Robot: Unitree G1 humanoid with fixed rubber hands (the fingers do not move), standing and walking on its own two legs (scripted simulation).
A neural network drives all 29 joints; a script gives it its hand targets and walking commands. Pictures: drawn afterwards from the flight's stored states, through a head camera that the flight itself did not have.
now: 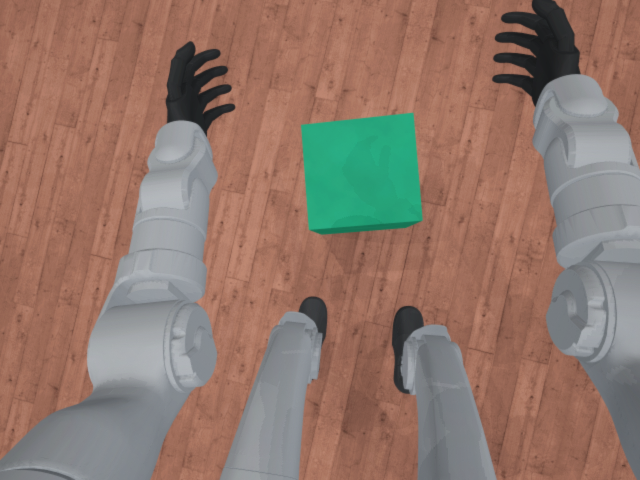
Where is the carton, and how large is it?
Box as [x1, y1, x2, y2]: [301, 113, 422, 234]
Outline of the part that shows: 413,113 301,125 309,229 323,234 406,227 422,220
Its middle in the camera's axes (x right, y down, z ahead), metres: +0.09 -0.12 +0.84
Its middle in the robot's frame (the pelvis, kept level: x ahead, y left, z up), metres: +0.49 +0.03 -0.52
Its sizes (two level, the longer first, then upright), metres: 0.210 0.200 0.250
